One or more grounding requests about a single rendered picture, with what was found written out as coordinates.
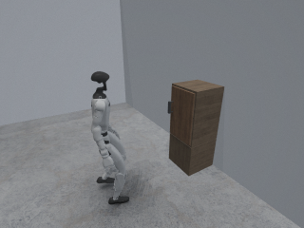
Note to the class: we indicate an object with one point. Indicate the robot right hand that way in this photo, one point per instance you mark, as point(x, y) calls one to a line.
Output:
point(108, 162)

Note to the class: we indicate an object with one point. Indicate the humanoid robot head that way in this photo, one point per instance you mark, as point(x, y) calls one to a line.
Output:
point(100, 77)

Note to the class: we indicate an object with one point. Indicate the cupboard door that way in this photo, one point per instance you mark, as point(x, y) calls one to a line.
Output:
point(181, 119)

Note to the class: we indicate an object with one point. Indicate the robot left hand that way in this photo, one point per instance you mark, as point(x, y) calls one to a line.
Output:
point(114, 131)

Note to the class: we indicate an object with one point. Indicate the right robot foot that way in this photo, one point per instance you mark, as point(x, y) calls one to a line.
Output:
point(121, 199)

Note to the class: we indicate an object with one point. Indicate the robot right upper arm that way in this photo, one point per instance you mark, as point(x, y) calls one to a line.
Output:
point(99, 109)

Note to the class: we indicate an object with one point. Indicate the robot right forearm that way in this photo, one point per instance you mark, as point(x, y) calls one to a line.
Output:
point(99, 139)

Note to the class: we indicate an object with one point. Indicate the handle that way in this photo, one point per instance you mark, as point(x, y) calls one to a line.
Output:
point(169, 107)

